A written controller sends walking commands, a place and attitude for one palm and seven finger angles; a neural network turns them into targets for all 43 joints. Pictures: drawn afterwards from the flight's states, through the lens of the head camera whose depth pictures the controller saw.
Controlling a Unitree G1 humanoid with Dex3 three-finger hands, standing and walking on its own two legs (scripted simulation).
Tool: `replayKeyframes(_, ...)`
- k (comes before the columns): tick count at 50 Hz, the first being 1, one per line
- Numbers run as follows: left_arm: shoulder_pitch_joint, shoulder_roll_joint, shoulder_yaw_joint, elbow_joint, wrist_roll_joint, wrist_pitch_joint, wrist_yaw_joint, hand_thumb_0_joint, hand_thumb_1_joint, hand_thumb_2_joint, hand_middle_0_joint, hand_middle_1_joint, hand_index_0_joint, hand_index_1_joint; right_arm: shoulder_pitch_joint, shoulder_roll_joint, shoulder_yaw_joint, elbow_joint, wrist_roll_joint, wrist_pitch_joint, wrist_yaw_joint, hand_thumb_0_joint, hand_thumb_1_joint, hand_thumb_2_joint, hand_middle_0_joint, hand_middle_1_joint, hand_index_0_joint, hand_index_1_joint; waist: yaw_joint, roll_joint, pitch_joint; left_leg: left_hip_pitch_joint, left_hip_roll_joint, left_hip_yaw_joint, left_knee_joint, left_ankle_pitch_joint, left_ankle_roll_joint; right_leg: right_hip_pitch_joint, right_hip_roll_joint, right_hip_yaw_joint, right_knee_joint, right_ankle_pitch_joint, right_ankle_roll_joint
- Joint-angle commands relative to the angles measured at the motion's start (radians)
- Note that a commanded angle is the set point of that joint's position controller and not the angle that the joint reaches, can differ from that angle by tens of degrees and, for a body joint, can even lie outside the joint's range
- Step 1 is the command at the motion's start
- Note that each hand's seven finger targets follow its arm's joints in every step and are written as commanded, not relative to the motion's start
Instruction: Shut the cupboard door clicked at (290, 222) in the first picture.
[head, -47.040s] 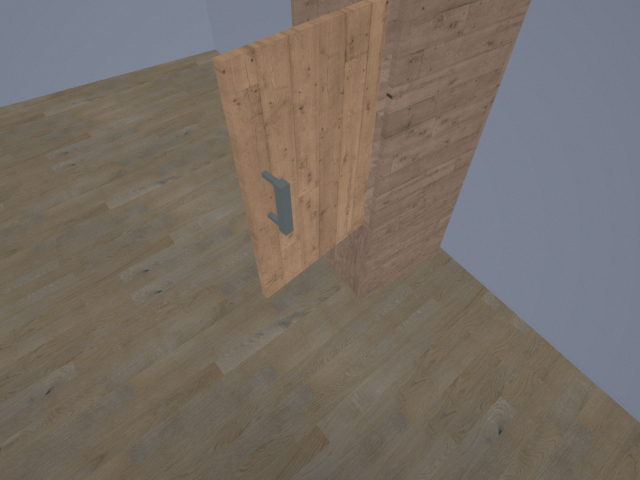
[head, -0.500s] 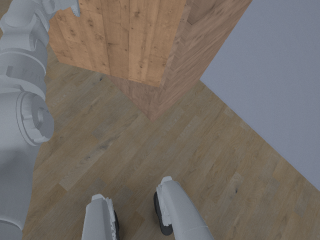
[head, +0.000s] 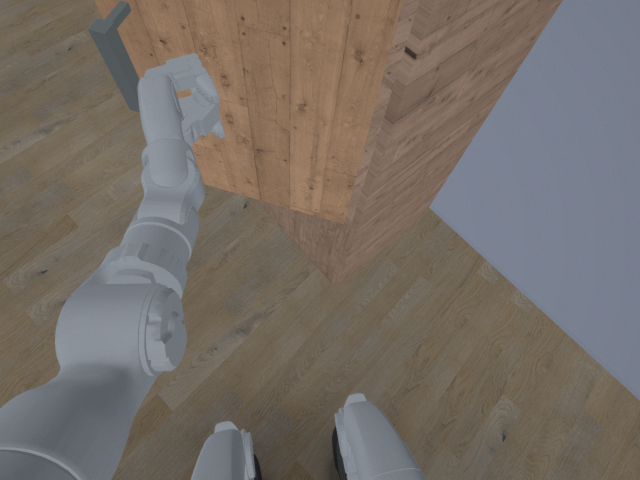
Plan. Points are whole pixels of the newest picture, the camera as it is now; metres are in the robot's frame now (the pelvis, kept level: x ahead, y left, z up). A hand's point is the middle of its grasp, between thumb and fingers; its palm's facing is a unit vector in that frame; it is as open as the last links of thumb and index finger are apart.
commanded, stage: pull the fist back off the door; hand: left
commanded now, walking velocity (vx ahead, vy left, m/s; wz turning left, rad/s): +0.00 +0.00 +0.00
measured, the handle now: (130, 60) +0.65 +0.16 +0.07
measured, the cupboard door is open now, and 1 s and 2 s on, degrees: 33 33 33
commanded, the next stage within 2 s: draw the hand back to the body in 0.32 s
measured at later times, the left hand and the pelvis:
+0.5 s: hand (224, 136) +0.50 +0.04 +0.08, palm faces +0.08 -1.00 -0.05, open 3.1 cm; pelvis +0.00 -0.01 +0.01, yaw +1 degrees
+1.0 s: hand (103, 224) +0.36 +0.13 +0.16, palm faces +0.05 -1.00 -0.08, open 3.1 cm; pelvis +0.02 +0.00 +0.07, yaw +1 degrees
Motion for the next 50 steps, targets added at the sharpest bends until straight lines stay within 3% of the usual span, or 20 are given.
replayKeyframes(1, -0.436, 0.001, -0.073, -0.248, -0.024, -0.085, 0.002, 0.0, 0.9, 0.9, -1.3, -1.5, -1.3, -1.5, 0.158, -0.167, -0.074, -0.03, 0.01, -0.005, -0.018, 0.0, -0.9, -0.9, 0.2, 0.3, 0.2, 0.3, -0.027, 0.0, -0.472, 0.332, -0.05, -0.008, -0.107, 0.316, 0.03, 0.284, 0.028, -0.026, -0.148, 0.333, -0.017)
replayKeyframes(4, -0.438, -0.019, -0.095, -0.307, -0.018, -0.128, 0.024, 0.0, 0.9, 0.9, -1.3, -1.5, -1.3, -1.5, 0.131, -0.16, -0.079, -0.026, 0.008, -0.005, -0.024, 0.0, -0.9, -0.9, 0.2, 0.3, 0.2, 0.3, -0.017, 0.048, -0.505, 0.384, -0.051, -0.01, -0.101, 0.357, 0.024, 0.275, 0.02, -0.027, -0.129, 0.36, -0.018)
replayKeyframes(9, -0.357, -0.016, -0.1, -0.334, 0.017, -0.155, 0.059, 0.0, 0.9, 0.9, -1.3, -1.5, -1.3, -1.5, 0.096, -0.153, -0.08, -0.032, 0.007, 0.004, -0.029, 0.0, -0.9, -0.9, 0.2, 0.3, 0.2, 0.3, 0.013, 0.034, -0.541, 0.392, -0.057, -0.004, -0.1, 0.389, 0.024, 0.323, 0.016, -0.022, -0.111, 0.407, -0.018)
replayKeyframes(12, -0.301, -0.003, -0.087, -0.33, 0.012, -0.141, 0.064, 0.0, 0.9, 0.9, -1.3, -1.5, -1.3, -1.5, 0.07, -0.15, -0.077, -0.045, 0.013, 0.014, -0.034, 0.0, -0.9, -0.9, 0.2, 0.3, 0.2, 0.3, 0.025, -0.016, -0.516, 0.341, -0.062, 0.01, -0.115, 0.346, 0.028, 0.387, 0.014, -0.013, -0.128, 0.409, -0.014)
replayKeyframes(15, -0.357, 0.013, -0.088, -0.337, 0.005, -0.134, 0.063, 0.0, 0.9, 0.9, -1.3, -1.5, -1.3, -1.5, 0.051, -0.146, -0.072, -0.045, 0.018, 0.019, -0.05, 0.0, -0.9, -0.9, 0.2, 0.3, 0.2, 0.3, 0.001, -0.05, -0.499, 0.307, -0.065, 0.015, -0.116, 0.308, 0.036, 0.407, 0.011, 0.002, -0.14, 0.406, -0.006)
replayKeyframes(18, -0.368, 0.009, -0.088, -0.354, -0.01, -0.148, 0.052, 0.0, 0.9, 0.9, -1.3, -1.5, -1.3, -1.5, 0.046, -0.143, -0.07, -0.045, 0.017, 0.012, -0.059, 0.0, -0.9, -0.9, 0.2, 0.3, 0.2, 0.3, 0.006, -0.056, -0.525, 0.313, -0.068, 0.014, -0.116, 0.313, 0.037, 0.426, 0.01, 0.006, -0.138, 0.419, -0.007)
replayKeyframes(19, -0.345, -0.019, -0.106, -0.336, -0.015, -0.147, 0.043, 0.0, 0.9, 0.9, -1.3, -1.5, -1.3, -1.5, 0.037, -0.14, -0.071, -0.044, 0.02, 0.008, -0.058, 0.0, -0.9, -0.9, 0.2, 0.3, 0.2, 0.3, 0.006, -0.052, -0.525, 0.323, -0.066, 0.015, -0.116, 0.318, 0.035, 0.417, 0.01, 0.003, -0.14, 0.421, -0.006)
replayKeyframes(22, -0.327, -0.024, -0.117, -0.268, -0.015, -0.133, 0.021, 0.0, 0.9, 0.9, -1.3, -1.5, -1.3, -1.5, 0.041, -0.144, -0.067, -0.033, 0.021, 0.008, -0.058, 0.0, -0.9, -0.9, 0.2, 0.3, 0.2, 0.3, -0.004, -0.073, -0.47, 0.285, -0.067, 0.013, -0.119, 0.283, 0.035, 0.402, 0.01, 0.003, -0.149, 0.391, -0.007)
replayKeyframes(24, -0.238, 0.049, -0.042, -0.328, -0.033, -0.13, 0.01, 0.0, 0.9, 0.9, -1.3, -1.5, -1.3, -1.5, 0.037, -0.15, -0.068, -0.061, 0.028, 0.009, -0.059, 0.0, -0.9, -0.9, 0.2, 0.3, 0.2, 0.3, 0.055, -0.052, -0.543, 0.325, -0.069, 0.024, -0.144, 0.312, 0.032, 0.475, 0.009, 0.007, -0.153, 0.417, -0.012)
replayKeyframes(25, -0.155, 0.047, -0.04, -0.363, -0.042, -0.124, -0.005, 0.0, 0.9, 0.9, -1.3, -1.5, -1.3, -1.5, 0.03, -0.144, -0.066, -0.081, 0.035, 0.013, -0.059, 0.0, -0.9, -0.9, 0.2, 0.3, 0.2, 0.3, 0.09, -0.039, -0.564, 0.351, -0.07, 0.03, -0.163, 0.339, 0.029, 0.518, 0.012, 0.006, -0.158, 0.444, -0.017)
replayKeyframes(28, -0.012, 0.024, -0.058, -0.487, -0.071, -0.09, -0.036, 0.0, 0.9, 0.9, -1.3, -1.5, -1.3, -1.5, 0.023, -0.137, -0.064, -0.117, 0.052, 0.018, -0.064, 0.0, -0.9, -0.9, 0.2, 0.3, 0.2, 0.3, 0.114, -0.072, -0.549, 0.383, -0.066, 0.044, -0.208, 0.368, 0.033, 0.603, 0.017, 0.007, -0.198, 0.495, -0.015)
replayKeyframes(29, 0.029, 0.038, -0.053, -0.551, -0.084, -0.077, -0.045, 0.0, 0.9, 0.9, -1.3, -1.5, -1.3, -1.5, 0.013, -0.135, -0.063, -0.129, 0.063, 0.02, -0.068, 0.0, -0.9, -0.9, 0.2, 0.3, 0.2, 0.3, 0.128, -0.083, -0.532, 0.385, -0.066, 0.051, -0.227, 0.362, 0.034, 0.636, 0.016, 0.011, -0.22, 0.501, -0.013)
replayKeyframes(31, 0.094, 0.033, -0.072, -0.661, -0.104, -0.052, -0.064, 0.0, 0.9, 0.9, -1.3, -1.5, -1.3, -1.5, -0.001, -0.133, -0.065, -0.147, 0.076, 0.018, -0.078, 0.0, -0.9, -0.9, 0.2, 0.3, 0.2, 0.3, 0.13, -0.131, -0.492, 0.405, -0.067, 0.057, -0.267, 0.342, 0.04, 0.695, 0.018, 0.017, -0.267, 0.501, -0.007)
replayKeyframes(38, 0.298, 0.001, -0.154, -0.909, -0.158, -0.006, -0.133, 0.0, 0.9, 0.9, -1.3, -1.5, -1.3, -1.5, -0.083, -0.127, -0.055, -0.161, 0.111, -0.022, -0.118, 0.0, -0.9, -0.9, 0.2, 0.3, 0.2, 0.3, 0.137, -0.089, -0.308, 0.56, -0.06, 0.056, -0.383, 0.291, 0.042, 0.705, 0.021, -0.004, -0.381, 0.398, -0.008)
replayKeyframes(39, 0.318, -0.004, -0.163, -0.925, -0.162, 0.002, -0.144, 0.0, 0.9, 0.9, -1.3, -1.5, -1.3, -1.5, -0.101, -0.124, -0.052, -0.158, 0.115, -0.029, -0.12, 0.0, -0.9, -0.9, 0.2, 0.3, 0.2, 0.3, 0.143, -0.05, -0.279, 0.58, -0.06, 0.055, -0.4, 0.286, 0.04, 0.694, 0.019, -0.007, -0.391, 0.386, -0.01)
replayKeyframes(42, 0.468, -0.024, -0.185, -0.973, -0.184, 0.051, -0.183, 0.0, 0.9, 0.9, -1.3, -1.5, -1.3, -1.5, -0.145, -0.123, -0.043, -0.179, 0.125, -0.044, -0.122, 0.0, -0.9, -0.9, 0.2, 0.3, 0.2, 0.3, 0.172, -0.042, -0.231, 0.62, -0.06, 0.051, -0.444, 0.291, 0.037, 0.72, 0.017, -0.02, -0.417, 0.373, -0.017)
replayKeyframes(46, 0.604, -0.003, -0.171, -1.093, -0.224, 0.114, -0.225, 0.0, 0.9, 0.9, -1.19, -1.38, -1.19, -1.38, -0.208, -0.122, -0.029, -0.213, 0.139, -0.06, -0.129, 0.0, -0.9, -0.9, 0.2, 0.3, 0.2, 0.3, 0.2, -0.06, -0.174, 0.66, -0.062, 0.045, -0.49, 0.301, 0.037, 0.765, 0.011, -0.029, -0.45, 0.37, -0.017)
replayKeyframes(47, 0.622, 0.018, -0.157, -1.129, -0.226, 0.128, -0.232, 0.0, 0.9, 0.9, -1.163, -1.35, -1.163, -1.35, -0.222, -0.124, -0.028, -0.219, 0.141, -0.062, -0.133, 0.0, -0.9, -0.9, 0.2, 0.3, 0.2, 0.3, 0.205, -0.076, -0.171, 0.667, -0.061, 0.043, -0.498, 0.301, 0.038, 0.778, 0.011, -0.03, -0.455, 0.366, -0.017)
replayKeyframes(48, 0.676, 0.101, -0.206, -1.152, -0.142, 0.171, -0.209, 0.0, 0.9, 0.9, -1.135, -1.32, -1.135, -1.32, -0.247, -0.105, -0.036, -0.227, 0.144, -0.029, -0.155, 0.0, -0.9, -0.9, 0.2, 0.3, 0.2, 0.3, 0.207, -0.127, -0.189, 0.715, -0.067, 0.042, -0.548, 0.326, 0.043, 0.847, -0.012, 0.019, -0.506, 0.362, -0.016)
replayKeyframes(50, 0.686, 0.101, -0.197, -1.264, -0.136, 0.219, -0.188, 0.0, 0.9, 0.9, -1.08, -1.26, -1.08, -1.26, -0.298, -0.093, -0.022, -0.251, 0.143, -0.013, -0.181, 0.0, -0.9, -0.9, 0.2, 0.3, 0.2, 0.3, 0.21, -0.059, -0.141, 0.77, -0.068, 0.046, -0.586, 0.344, 0.049, 0.869, -0.016, 0.012, -0.546, 0.369, -0.013)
